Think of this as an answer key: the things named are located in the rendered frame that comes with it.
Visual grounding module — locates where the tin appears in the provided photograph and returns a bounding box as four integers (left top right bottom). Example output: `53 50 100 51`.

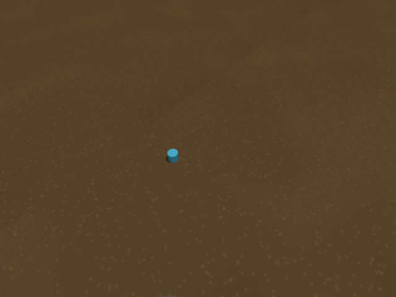
167 148 179 163

